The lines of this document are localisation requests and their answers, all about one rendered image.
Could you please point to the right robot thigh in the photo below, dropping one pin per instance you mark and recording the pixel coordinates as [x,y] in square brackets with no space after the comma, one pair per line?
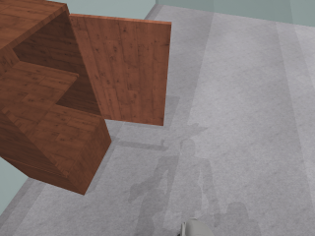
[195,228]

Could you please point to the cupboard door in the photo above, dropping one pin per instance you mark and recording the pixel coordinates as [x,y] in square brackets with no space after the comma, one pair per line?
[127,62]

